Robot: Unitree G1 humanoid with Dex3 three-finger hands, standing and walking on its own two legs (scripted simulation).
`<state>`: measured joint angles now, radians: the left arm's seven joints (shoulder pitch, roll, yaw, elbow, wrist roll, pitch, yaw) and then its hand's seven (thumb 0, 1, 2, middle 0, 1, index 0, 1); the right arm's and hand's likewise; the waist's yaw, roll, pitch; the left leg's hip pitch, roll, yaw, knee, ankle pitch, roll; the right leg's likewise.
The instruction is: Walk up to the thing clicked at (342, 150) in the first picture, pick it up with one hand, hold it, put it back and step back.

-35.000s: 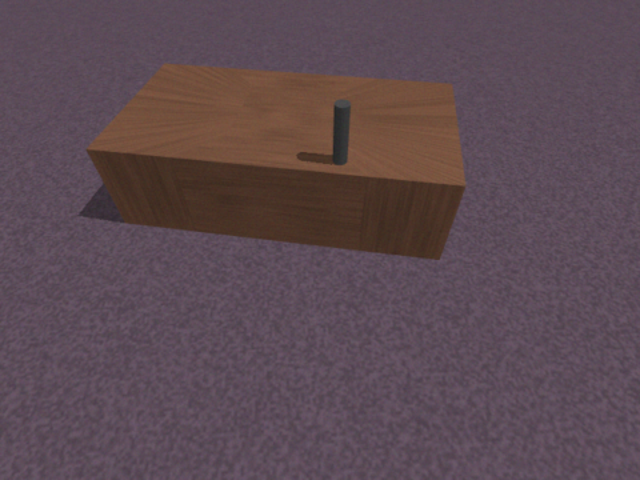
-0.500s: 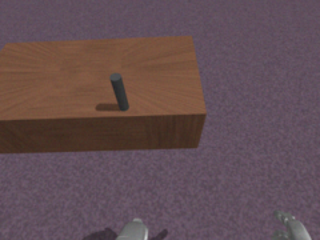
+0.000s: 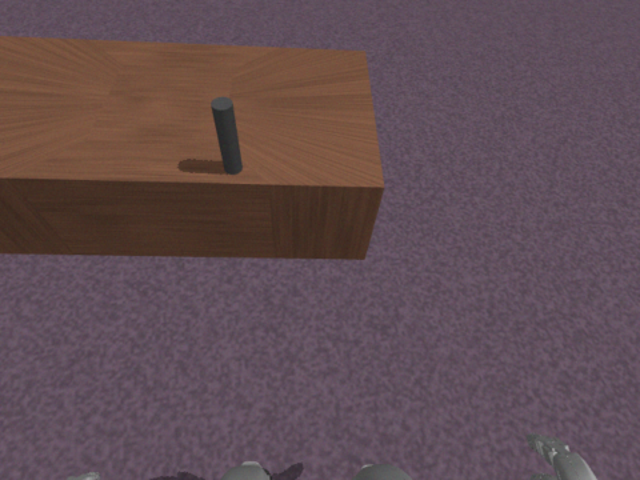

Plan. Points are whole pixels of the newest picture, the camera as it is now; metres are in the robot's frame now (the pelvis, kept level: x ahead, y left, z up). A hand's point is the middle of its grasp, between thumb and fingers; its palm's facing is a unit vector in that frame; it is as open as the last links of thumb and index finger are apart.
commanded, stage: step back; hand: left
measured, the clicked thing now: (228, 138) +0.93 +0.25 -0.26
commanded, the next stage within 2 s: stand in 1.34 s
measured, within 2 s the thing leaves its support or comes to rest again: neither
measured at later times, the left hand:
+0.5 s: hand out of the picture -0.08 +0.27 -0.14, palm faces +0.11 -0.89 -0.45, open 7.4 cm
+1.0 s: hand out of the picture -0.10 +0.26 -0.15, palm faces +0.12 -0.92 -0.38, open 7.4 cm
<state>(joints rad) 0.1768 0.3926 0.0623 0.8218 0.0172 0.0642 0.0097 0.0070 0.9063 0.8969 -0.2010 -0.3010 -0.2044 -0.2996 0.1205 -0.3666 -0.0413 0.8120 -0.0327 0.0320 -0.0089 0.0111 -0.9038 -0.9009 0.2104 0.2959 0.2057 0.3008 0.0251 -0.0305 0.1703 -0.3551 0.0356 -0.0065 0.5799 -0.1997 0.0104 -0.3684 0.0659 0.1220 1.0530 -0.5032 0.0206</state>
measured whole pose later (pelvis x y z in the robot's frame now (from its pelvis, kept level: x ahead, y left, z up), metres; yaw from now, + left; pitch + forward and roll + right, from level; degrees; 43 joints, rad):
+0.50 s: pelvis -0.14 -0.02 -0.01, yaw +5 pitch -3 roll +3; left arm 0.19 0.41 0.07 0.88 0.04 0.02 0.01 0.01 0.90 0.90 -0.20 -0.30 -0.21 -0.30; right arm 0.24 -0.37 -0.06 0.97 -0.04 0.03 0.02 0.01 -0.91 -0.90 0.21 0.30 0.20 0.30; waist 0.04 -0.03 0.10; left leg -0.18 -0.06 0.00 0.58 -0.35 0.01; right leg -0.38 -0.07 0.00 0.75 -0.39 -0.02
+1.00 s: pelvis -0.12 -0.01 +0.00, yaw +6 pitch -2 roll +1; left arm 0.20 0.36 0.04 1.00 0.03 -0.02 0.00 0.01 0.90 0.90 -0.20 -0.30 -0.21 -0.30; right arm 0.17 -0.38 -0.07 0.99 -0.03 -0.01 0.01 0.01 -0.91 -0.90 0.20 0.29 0.20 0.30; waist 0.04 0.00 0.08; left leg -0.26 0.00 0.00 0.57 -0.26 -0.01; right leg -0.27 -0.06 -0.02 0.65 -0.34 0.01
